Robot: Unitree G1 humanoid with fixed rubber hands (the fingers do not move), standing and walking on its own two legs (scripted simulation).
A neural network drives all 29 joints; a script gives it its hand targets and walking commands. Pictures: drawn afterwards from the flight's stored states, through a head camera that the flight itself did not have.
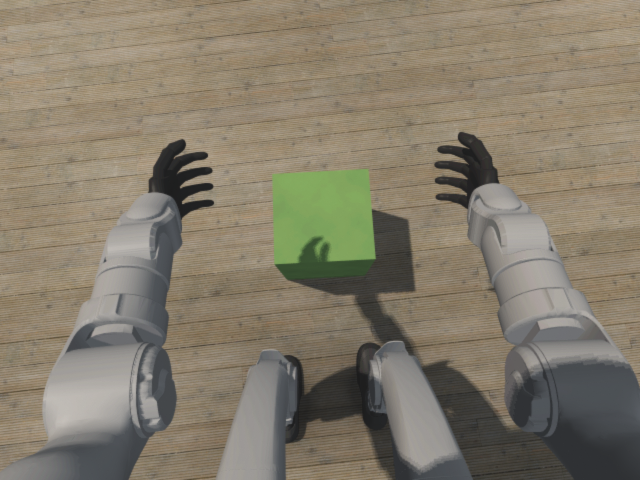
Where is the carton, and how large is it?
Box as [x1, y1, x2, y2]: [272, 169, 375, 279]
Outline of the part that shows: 367,169 272,174 274,264 287,279 351,276 365,274 375,258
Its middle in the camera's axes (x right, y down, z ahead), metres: +0.00 -0.03 +0.94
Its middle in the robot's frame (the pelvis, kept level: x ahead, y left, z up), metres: +0.53 +0.01 -0.53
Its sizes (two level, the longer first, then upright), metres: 0.210 0.200 0.250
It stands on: the floor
